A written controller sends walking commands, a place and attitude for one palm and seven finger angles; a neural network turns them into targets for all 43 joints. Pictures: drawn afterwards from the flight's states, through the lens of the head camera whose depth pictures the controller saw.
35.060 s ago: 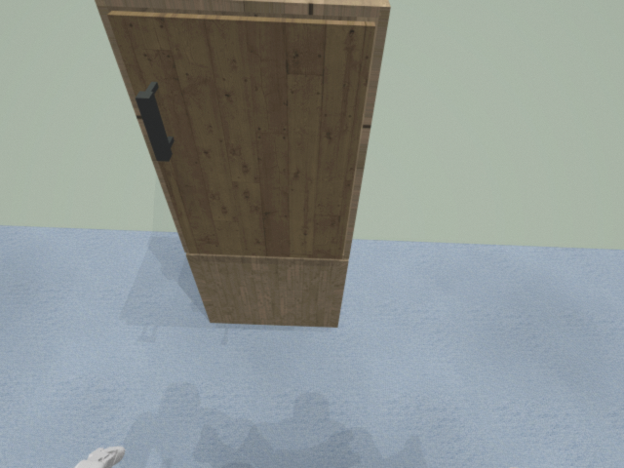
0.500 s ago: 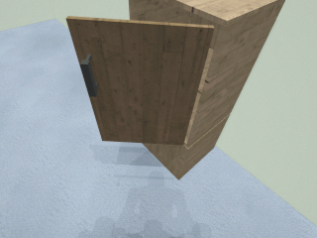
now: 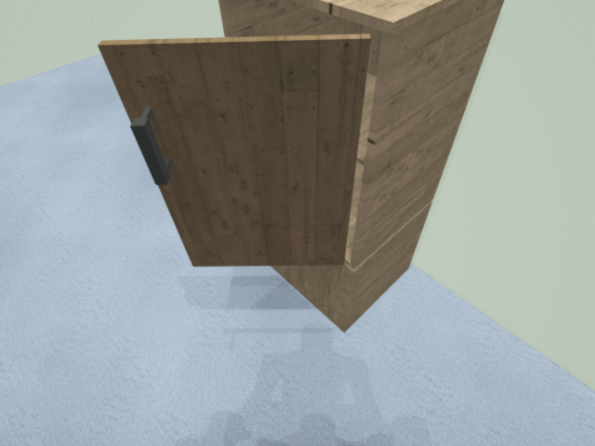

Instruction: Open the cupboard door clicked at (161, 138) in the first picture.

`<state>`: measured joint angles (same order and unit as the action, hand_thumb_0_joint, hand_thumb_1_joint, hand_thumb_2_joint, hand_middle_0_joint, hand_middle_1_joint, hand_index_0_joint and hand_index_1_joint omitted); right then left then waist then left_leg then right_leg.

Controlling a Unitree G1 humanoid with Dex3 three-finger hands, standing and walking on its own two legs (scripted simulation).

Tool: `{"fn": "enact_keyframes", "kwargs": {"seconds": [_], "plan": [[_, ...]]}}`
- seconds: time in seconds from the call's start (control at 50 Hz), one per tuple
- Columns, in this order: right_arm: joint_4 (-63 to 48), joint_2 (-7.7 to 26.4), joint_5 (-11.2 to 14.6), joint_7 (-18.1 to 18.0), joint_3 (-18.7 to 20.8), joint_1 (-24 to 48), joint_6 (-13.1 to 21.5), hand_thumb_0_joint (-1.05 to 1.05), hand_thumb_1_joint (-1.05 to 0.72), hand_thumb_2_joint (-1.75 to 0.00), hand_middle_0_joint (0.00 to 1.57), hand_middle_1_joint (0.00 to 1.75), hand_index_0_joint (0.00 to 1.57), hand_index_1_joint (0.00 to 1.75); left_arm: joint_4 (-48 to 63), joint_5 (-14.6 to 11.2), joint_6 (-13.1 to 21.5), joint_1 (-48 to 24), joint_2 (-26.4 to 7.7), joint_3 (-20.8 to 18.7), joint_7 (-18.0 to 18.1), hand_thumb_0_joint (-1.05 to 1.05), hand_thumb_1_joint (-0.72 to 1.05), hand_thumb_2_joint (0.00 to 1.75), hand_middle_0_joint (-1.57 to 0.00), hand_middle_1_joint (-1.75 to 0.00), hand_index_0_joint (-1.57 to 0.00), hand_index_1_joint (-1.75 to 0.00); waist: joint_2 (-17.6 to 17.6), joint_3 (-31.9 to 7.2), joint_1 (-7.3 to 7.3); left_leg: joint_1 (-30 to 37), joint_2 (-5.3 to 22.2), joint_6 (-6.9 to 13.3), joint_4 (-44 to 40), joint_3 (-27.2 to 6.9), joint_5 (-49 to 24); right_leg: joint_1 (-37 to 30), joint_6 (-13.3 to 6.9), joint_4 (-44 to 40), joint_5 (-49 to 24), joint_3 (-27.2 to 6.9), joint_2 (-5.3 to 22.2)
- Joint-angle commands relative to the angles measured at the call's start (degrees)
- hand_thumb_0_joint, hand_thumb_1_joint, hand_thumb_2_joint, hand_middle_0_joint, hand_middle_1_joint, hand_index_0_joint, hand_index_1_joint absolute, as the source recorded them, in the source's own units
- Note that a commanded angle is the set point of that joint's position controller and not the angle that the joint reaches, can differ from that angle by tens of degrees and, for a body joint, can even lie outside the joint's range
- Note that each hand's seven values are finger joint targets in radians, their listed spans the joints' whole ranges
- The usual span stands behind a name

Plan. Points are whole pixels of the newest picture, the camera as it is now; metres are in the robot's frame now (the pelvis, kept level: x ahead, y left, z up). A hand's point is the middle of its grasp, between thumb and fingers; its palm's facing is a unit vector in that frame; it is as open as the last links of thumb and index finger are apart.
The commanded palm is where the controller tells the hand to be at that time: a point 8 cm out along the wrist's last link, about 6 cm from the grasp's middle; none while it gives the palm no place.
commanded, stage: look again from close up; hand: left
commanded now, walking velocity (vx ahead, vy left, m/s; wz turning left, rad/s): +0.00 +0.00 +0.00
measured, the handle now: (155, 146) +0.58 +0.29 +0.09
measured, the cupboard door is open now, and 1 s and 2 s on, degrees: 46 46 46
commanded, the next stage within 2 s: shuffle to correct the standing spot in 0.08 s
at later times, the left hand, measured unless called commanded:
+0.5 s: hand out of the picture +0.00 +0.17 -0.18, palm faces +0.06 -0.98 -0.19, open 7.4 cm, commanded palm none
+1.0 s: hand out of the picture +0.04 +0.24 -0.17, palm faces +0.10 -0.97 -0.24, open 7.4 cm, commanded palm none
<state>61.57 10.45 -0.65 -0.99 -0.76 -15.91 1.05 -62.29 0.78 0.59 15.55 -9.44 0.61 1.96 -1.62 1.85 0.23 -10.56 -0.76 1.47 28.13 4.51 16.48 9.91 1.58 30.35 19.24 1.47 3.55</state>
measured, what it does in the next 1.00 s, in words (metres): lifts its left foot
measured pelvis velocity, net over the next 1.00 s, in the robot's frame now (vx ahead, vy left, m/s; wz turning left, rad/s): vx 0.04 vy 0.05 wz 0.04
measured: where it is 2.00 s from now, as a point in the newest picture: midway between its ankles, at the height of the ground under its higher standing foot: outside the picture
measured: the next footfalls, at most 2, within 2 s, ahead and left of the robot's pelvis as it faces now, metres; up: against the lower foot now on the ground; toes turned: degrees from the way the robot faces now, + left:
left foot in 1.08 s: +0.12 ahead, +0.22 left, +0.00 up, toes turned +8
right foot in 1.46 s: +0.06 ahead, -0.02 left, +0.00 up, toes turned -1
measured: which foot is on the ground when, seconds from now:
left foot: down 0.00-0.74, up 0.76-1.00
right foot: down 0.00-1.00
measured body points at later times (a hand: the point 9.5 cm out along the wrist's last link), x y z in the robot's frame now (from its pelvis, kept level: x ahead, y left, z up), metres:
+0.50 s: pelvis +0.01 -0.01 +0.00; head +0.02 +0.01 +0.45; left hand -0.01 +0.22 -0.17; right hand +0.03 -0.25 -0.15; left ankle -0.01 +0.10 -0.74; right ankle -0.03 -0.13 -0.74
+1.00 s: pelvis +0.04 +0.05 +0.00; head +0.08 +0.05 +0.45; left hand +0.04 +0.29 -0.15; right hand +0.13 -0.18 -0.15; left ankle +0.07 +0.21 -0.69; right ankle +0.00 -0.08 -0.74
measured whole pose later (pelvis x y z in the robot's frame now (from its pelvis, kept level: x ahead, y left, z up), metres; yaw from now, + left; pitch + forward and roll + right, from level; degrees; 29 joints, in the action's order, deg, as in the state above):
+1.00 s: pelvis +0.04 +0.05 +0.00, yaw +2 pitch +1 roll +3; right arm 55.1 11.4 -0.5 1.8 2.4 -9.6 -2.7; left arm -57.2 2.4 0.2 16.7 -10.3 -3.0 1.4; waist 3.2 3.4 -2.2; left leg -27.4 2.4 -2.3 49.5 3.6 19.1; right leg 11.3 2.7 31.8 20.5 8.2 10.3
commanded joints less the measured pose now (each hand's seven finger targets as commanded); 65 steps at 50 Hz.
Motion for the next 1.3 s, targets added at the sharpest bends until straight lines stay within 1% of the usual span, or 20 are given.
{"fn": "enact_keyframes", "kwargs": {"seconds": [0.0,0.22,0.36,0.46,0.52,0.58,0.66,0.68,0.7,0.72,0.74,0.84,1.0,1.02,1.04,1.06,1.1,1.12,1.18,1.28], "plan": [[-1.38,5.13,-0.08,-0.47,1.13,-1.79,0.86,0.0,-0.9,-0.9,0.2,0.3,0.2,0.3,1.64,-0.18,0.7,2.56,-6.75,-0.91,0.34,0.0,0.9,0.9,-0.2,-0.3,-0.2,-0.3,3.12,2.48,-0.41,-0.68,6.14,0.85,-6.4,-5.41,-9.75,2.91,-2.97,-6.06,-10.75,-3.82,2.42],[-0.25,4.44,-0.11,-0.25,1.35,-0.5,0.25,0.0,-0.9,-0.9,0.2,0.3,0.2,0.3,1.58,0.16,1.0,3.25,-8.03,-1.46,0.12,0.0,0.9,0.9,-0.2,-0.3,-0.2,-0.3,2.48,1.77,-0.89,0.0,5.16,-0.31,-3.96,-2.79,-5.7,2.4,-4.29,-8.65,-10.5,-6.67,3.97],[-2.11,3.57,-0.26,0.17,1.87,-0.33,-0.76,0.0,-0.9,-0.9,0.2,0.3,0.2,0.3,2.55,0.41,0.63,4.4,-10.88,-3.51,0.23,0.0,0.9,0.9,-0.2,-0.3,-0.2,-0.3,8.79,3.68,-1.61,-6.99,2.69,-1.67,3.61,0.07,2.16,1.17,-9.12,-12.06,-11.22,-14.4,11.72],[-1.89,4.86,-0.21,0.14,2.35,-4.18,-0.19,0.0,-0.9,-0.9,0.2,0.3,0.2,0.3,4.1,0.62,-0.25,3.08,-9.45,-4.16,0.29,0.0,0.9,0.9,-0.2,-0.3,-0.2,-0.3,2.84,1.42,-0.48,1.01,4.81,-0.33,-1.61,-1.79,-9.78,4.85,-6.13,-2.57,-12.29,-6.3,6.41],[-1.95,8.2,-0.57,-0.47,3.07,-7.51,-0.35,0.0,-0.9,-0.9,0.2,0.3,0.2,0.3,5.87,0.92,-0.99,0.69,-5.13,-3.33,0.23,0.0,0.9,0.9,-0.2,-0.3,-0.2,-0.3,-11.07,2.2,0.28,5.34,14.39,7.64,-7.36,-12.46,-22.84,13.89,-2.66,11.45,9.86,3.86,-1.92],[-3.5,7.29,-0.81,-0.68,2.75,-6.69,-0.38,0.0,-0.9,-0.9,0.2,0.3,0.2,0.3,6.95,0.59,-1.19,-1.11,-4.38,-3.26,0.14,0.0,0.9,0.9,-0.2,-0.3,-0.2,-0.3,-8.39,1.94,0.13,4.13,15.62,11.31,-7.48,-13.09,-29.89,16.21,-3.46,19.94,15.75,2.9,-0.33],[-6.02,7.67,-0.51,-0.6,2.97,-0.92,-0.64,0.0,-0.9,-0.9,0.2,0.3,0.2,0.3,5.1,0.51,-0.58,5.23,-3.62,-3.7,-0.07,0.0,0.9,0.9,-0.2,-0.3,-0.2,-0.3,-3.03,-1.37,-4.31,-4.36,10.96,7.48,-0.61,-7.55,-25.88,1.09,-3.17,3.7,-2.57,4.68,0.64],[-6.69,7.16,-0.07,-0.46,3.08,-0.11,-0.56,0.0,-0.9,-0.9,0.2,0.3,0.2,0.3,4.41,0.67,-0.04,8.53,-5.96,-4.28,0.27,0.0,0.9,0.9,-0.2,-0.3,-0.2,-0.3,2.37,-2.69,-5.79,-10.0,8.14,4.81,4.49,-5.16,-18.67,-6.67,-4.39,-2.11,-9.92,-0.07,5.34],[-8.09,4.66,0.44,-0.08,3.07,0.39,-0.5,0.0,-0.9,-0.9,0.2,0.3,0.2,0.3,3.87,1.19,0.49,12.03,-11.58,-5.53,0.83,0.0,0.9,0.9,-0.2,-0.3,-0.2,-0.3,16.9,-3.87,-6.66,-20.81,1.22,0.56,16.38,0.53,-0.13,-14.23,-9.24,-7.78,-22.01,-17.77,20.0],[-9.38,5.41,-0.22,-0.13,3.4,2.85,-1.16,0.0,-0.9,-0.9,0.2,0.3,0.2,0.3,3.62,0.52,0.6,14.19,-14.09,-6.09,1.04,0.0,0.9,0.9,-0.2,-0.3,-0.2,-0.3,16.61,-2.97,-7.4,-24.6,-0.61,-1.66,28.52,-1.69,18.35,-13.17,-15.22,-11.07,-38.97,-24.0,28.9],[-9.15,5.29,-0.44,-0.15,3.58,2.57,-1.69,0.0,-0.9,-0.9,0.2,0.3,0.2,0.3,3.91,0.6,0.69,12.98,-13.24,-5.88,1.36,0.0,0.9,0.9,-0.2,-0.3,-0.2,-0.3,12.29,-2.37,-6.29,-25.98,1.16,-1.96,35.76,-5.95,17.96,-11.9,-17.13,-9.46,-41.21,-20.17,28.4],[-8.73,2.89,-0.34,2.17,3.76,4.49,-3.16,0.0,-0.9,-0.9,0.2,0.3,0.2,0.3,7.09,1.1,1.11,3.4,-10.53,-5.36,0.96,0.0,0.9,0.9,-0.2,-0.3,-0.2,-0.3,12.49,1.73,-2.28,-24.53,3.38,-3.7,37.56,-3.3,5.97,-0.13,-10.27,-9.5,-31.84,-2.66,17.64],[-8.7,2.79,0.08,2.29,3.74,1.98,-1.53,0.0,-0.9,-0.9,0.2,0.3,0.2,0.3,7.92,1.44,-0.44,1.38,-14.03,-6.71,0.16,0.0,0.9,0.9,-0.2,-0.3,-0.2,-0.3,12.05,-1.59,-0.62,-2.25,0.15,-3.64,3.6,4.81,-4.36,6.18,-5.41,-0.6,-18.29,2.82,12.59],[-7.25,4.86,-0.11,1.78,4.22,-2.73,-0.93,0.0,-0.9,-0.9,0.2,0.3,0.2,0.3,8.27,1.45,-0.92,2.36,-11.41,-5.99,0.18,0.0,0.9,0.9,-0.2,-0.3,-0.2,-0.3,5.61,-4.23,1.2,5.28,2.29,-3.41,-1.27,3.01,-10.15,8.12,-3.76,7.78,-13.5,4.61,9.76],[-6.76,10.77,-0.63,1.26,5.4,-6.7,-0.28,0.0,-0.9,-0.9,0.2,0.3,0.2,0.3,8.45,0.57,-1.3,3.51,-7.83,-5.25,-0.02,0.0,0.9,0.9,-0.2,-0.3,-0.2,-0.3,-10.95,-8.33,2.41,11.79,13.38,0.68,-2.61,-11.03,-27.96,15.24,-0.51,18.47,5.37,7.63,3.05],[-6.92,14.14,-0.37,0.5,5.73,-8.74,-0.46,0.0,-0.9,-0.9,0.2,0.3,0.2,0.3,9.54,0.22,-1.93,3.21,-5.09,-4.24,0.38,0.0,0.9,0.9,-0.2,-0.3,-0.2,-0.3,-17.46,-9.9,3.17,7.31,22.32,6.72,-7.71,-22.28,-41.22,17.13,0.13,28.65,21.54,2.5,-0.62],[-8.33,11.54,-0.97,-0.49,4.79,-3.1,-0.13,0.0,-0.9,-0.9,0.2,0.3,0.2,0.3,9.65,0.23,-1.71,2.37,-4.55,-3.84,0.61,0.0,0.9,0.9,-0.2,-0.3,-0.2,-0.3,-7.08,-6.11,1.32,1.04,22.51,10.64,-8.71,-18.74,-37.39,16.3,-1.6,33.09,15.15,-1.98,1.28],[-8.32,11.75,-1.11,-0.99,4.54,1.25,0.49,0.0,-0.9,-0.9,0.2,0.3,0.2,0.3,7.88,0.34,-1.3,2.59,-6.05,-4.21,0.49,0.0,0.9,0.9,-0.2,-0.3,-0.2,-0.3,-11.77,-5.87,-0.47,-0.47,21.26,9.92,-8.41,-18.09,-37.73,15.35,-1.45,32.36,12.74,-3.3,1.65],[-7.91,7.93,-1.14,-1.35,3.37,2.48,0.19,0.0,-0.9,-0.9,0.2,0.3,0.2,0.3,5.92,0.17,-2.1,3.92,-5.29,-3.74,-0.29,0.0,0.9,0.9,-0.2,-0.3,-0.2,-0.3,-10.11,-4.64,-0.66,-0.05,17.53,7.75,-7.18,-11.05,-41.3,13.43,-0.24,27.67,7.5,-1.95,0.42],[-6.84,10.39,-1.31,-1.98,4.89,0.07,-0.87,0.0,-0.9,-0.9,0.2,0.3,0.2,0.3,8.19,0.4,-3.53,0.49,-5.23,-4.07,-1.18,0.0,0.9,0.9,-0.2,-0.3,-0.2,-0.3,-6.23,-4.84,0.9,1.26,19.98,9.14,-8.71,-12.63,-31.67,13.78,-0.35,23.05,8.45,-0.9,-1.11]]}}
